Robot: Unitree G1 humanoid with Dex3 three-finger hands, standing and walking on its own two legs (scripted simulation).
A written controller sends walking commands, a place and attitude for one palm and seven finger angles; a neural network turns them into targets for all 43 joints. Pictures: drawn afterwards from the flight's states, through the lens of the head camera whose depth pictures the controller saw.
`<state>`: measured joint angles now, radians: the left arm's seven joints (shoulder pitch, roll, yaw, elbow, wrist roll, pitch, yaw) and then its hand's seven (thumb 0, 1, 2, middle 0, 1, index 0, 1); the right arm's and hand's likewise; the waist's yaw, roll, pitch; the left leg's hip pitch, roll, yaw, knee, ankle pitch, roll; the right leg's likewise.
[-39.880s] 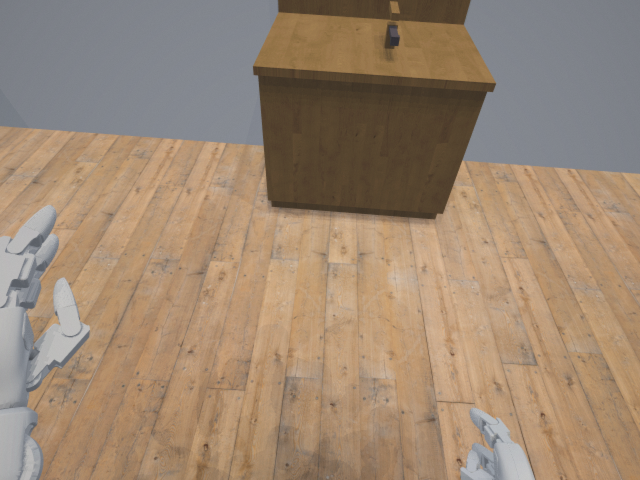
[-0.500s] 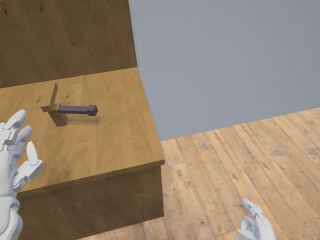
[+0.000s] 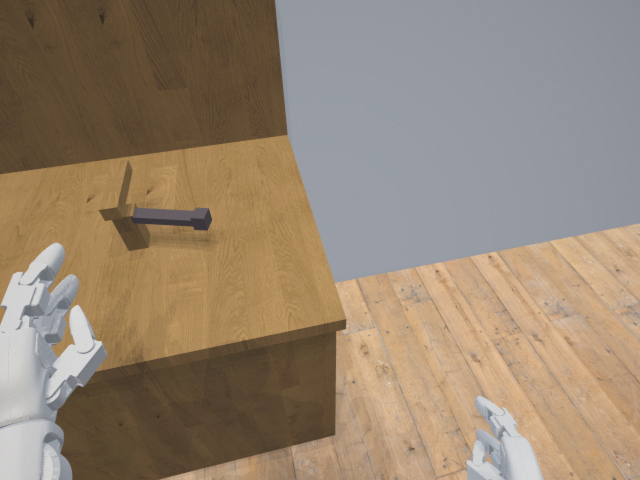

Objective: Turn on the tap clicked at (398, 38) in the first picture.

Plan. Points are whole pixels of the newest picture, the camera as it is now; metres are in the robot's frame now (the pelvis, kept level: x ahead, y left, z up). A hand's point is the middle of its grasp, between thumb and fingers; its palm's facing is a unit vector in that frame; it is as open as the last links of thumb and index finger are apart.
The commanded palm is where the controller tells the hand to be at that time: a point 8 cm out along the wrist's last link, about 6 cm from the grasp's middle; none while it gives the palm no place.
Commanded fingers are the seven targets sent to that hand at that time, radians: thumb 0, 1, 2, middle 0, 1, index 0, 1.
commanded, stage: turn the palm inward beside the body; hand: left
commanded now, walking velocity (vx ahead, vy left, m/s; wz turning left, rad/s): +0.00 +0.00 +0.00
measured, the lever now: (201, 219) +0.51 +0.28 +0.02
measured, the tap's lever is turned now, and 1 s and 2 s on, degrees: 71 71 71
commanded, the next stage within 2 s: reach beside the lever's end, fingers flat in 1.02 s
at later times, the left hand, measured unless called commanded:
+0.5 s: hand (101, 381) +0.17 +0.23 +0.13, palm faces +0.50 -0.86 -0.12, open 7.4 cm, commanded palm +0.12 +0.27 +0.14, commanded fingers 0.00 0.90 0.90 -0.20 -0.30 -0.20 -0.30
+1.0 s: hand (115, 371) +0.18 +0.22 +0.13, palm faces +0.51 -0.85 -0.11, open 7.4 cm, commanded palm +0.12 +0.26 +0.14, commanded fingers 0.00 0.90 0.90 -0.20 -0.30 -0.20 -0.30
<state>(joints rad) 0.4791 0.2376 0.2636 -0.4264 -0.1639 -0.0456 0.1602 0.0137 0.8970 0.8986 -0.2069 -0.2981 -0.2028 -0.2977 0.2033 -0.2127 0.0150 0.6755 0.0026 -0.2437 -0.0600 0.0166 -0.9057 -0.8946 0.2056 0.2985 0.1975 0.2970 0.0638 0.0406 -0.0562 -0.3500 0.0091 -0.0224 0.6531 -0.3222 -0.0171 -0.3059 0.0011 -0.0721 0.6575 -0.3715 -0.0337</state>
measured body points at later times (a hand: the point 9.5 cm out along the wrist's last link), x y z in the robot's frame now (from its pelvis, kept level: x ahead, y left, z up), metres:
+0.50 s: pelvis -0.01 +0.00 +0.00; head -0.02 -0.01 +0.45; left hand +0.14 +0.28 +0.14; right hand +0.19 -0.21 -0.07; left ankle +0.01 +0.13 -0.72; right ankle -0.01 -0.09 -0.72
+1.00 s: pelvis +0.00 -0.01 +0.00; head -0.01 -0.03 +0.45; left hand +0.15 +0.26 +0.14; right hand +0.20 -0.22 -0.07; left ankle +0.01 +0.13 -0.72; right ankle -0.01 -0.09 -0.72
